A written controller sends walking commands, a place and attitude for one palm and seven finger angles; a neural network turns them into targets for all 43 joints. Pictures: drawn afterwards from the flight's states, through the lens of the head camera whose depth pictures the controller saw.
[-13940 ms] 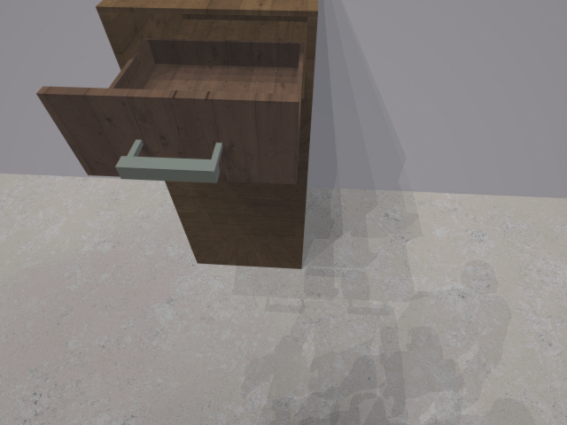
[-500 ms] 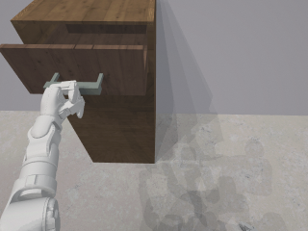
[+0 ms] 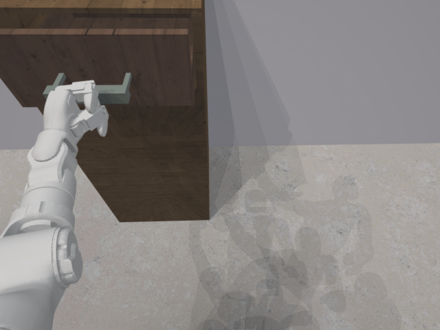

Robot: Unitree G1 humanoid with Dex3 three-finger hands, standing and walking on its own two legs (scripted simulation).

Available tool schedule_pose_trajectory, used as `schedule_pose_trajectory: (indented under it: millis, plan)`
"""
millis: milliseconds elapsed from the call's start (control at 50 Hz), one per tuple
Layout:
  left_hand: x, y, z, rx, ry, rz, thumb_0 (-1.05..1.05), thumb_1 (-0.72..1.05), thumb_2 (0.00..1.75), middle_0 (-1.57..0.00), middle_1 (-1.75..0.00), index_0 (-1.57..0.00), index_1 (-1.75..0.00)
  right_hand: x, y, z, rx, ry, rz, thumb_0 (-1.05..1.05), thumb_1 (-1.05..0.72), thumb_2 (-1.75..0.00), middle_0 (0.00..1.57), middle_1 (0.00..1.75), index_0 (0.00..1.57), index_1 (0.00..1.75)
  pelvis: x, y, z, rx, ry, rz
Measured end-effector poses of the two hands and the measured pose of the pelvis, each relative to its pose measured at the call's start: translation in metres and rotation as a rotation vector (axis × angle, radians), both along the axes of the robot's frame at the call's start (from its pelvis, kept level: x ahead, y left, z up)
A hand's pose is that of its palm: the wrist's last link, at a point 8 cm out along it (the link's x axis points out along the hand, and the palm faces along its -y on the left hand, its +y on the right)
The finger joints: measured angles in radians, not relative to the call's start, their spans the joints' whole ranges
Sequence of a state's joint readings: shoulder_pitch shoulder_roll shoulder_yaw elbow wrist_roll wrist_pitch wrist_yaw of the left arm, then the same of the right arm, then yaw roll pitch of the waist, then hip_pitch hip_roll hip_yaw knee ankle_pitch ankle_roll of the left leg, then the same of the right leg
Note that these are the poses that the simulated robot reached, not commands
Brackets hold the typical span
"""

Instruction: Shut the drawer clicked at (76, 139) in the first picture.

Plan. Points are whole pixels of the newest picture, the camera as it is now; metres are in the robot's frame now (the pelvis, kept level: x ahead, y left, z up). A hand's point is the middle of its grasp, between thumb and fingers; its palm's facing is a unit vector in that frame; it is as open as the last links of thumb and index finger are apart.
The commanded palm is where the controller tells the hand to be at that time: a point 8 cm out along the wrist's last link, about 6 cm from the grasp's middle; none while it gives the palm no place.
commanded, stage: push the drawer shut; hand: left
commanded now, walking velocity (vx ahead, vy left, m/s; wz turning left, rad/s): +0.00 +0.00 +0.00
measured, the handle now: (91, 86) +0.55 +0.24 +0.13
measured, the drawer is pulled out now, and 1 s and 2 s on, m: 0.07 0.00 0.00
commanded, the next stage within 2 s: pull the fist back off the drawer in 0.94 s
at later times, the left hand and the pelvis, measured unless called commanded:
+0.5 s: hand (107, 90) +0.52 +0.20 +0.14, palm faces +0.02 -1.00 +0.00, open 3.4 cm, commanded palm +0.51 +0.25 +0.13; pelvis +0.01 +0.01 -0.01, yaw -1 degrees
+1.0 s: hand (102, 85) +0.54 +0.21 +0.14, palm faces +0.04 -1.00 -0.02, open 3.2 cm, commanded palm +0.57 +0.24 +0.13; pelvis -0.01 +0.01 -0.01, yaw +1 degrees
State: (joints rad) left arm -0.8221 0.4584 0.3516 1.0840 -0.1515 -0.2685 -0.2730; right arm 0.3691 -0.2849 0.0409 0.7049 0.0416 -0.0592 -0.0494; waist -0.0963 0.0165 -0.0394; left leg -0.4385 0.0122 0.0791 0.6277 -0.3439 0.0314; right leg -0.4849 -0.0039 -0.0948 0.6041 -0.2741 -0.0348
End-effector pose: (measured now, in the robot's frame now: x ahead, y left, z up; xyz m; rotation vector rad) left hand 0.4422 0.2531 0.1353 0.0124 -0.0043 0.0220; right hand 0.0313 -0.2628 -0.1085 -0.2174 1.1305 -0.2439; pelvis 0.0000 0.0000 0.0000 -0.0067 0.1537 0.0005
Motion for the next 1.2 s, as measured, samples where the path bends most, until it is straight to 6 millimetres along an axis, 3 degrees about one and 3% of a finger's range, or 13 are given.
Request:
schedule_pose_trajectory:
  millis: [280, 580, 860, 1200]
  plan:
    - [0.034, 0.004, 0.000, -0.006, 0.018, -0.003, 0.02, 0.87, 0.92, -1.40, -1.60, -1.40, -1.60, -0.041, -0.003, 0.002, -0.026, 0.124, -0.061, 0.00, -0.91, -0.90, 0.21, 0.30, 0.20, 0.30, 0.001, 0.002, -0.003, -0.010, 0.058, -0.006]
    - [0.070, 0.002, 0.002, -0.012, 0.028, 0.004, 0.03, 0.88, 0.93, -1.40, -1.60, -1.40, -1.60, -0.058, 0.009, 0.003, -0.024, 0.210, -0.084, 0.00, -0.91, -0.90, 0.21, 0.30, 0.20, 0.30, 0.008, 0.009, -0.007, -0.020, 0.114, -0.007]
    - [0.073, 0.014, 0.001, -0.003, 0.043, 0.012, 0.01, 0.71, 0.95, -1.40, -1.60, -1.40, -1.60, -0.077, 0.015, 0.003, -0.032, 0.274, -0.062, 0.00, -0.91, -0.90, 0.21, 0.30, 0.20, 0.30, 0.001, 0.013, -0.012, -0.035, 0.145, 0.022]
    - [0.073, 0.009, 0.003, 0.000, 0.048, 0.026, 0.03, 0.73, 1.00, -1.40, -1.60, -1.40, -1.60, -0.110, 0.010, 0.007, -0.053, 0.306, -0.051, 0.00, -0.91, -0.90, 0.21, 0.30, 0.20, 0.30, -0.014, 0.012, -0.016, -0.037, 0.162, 0.029]
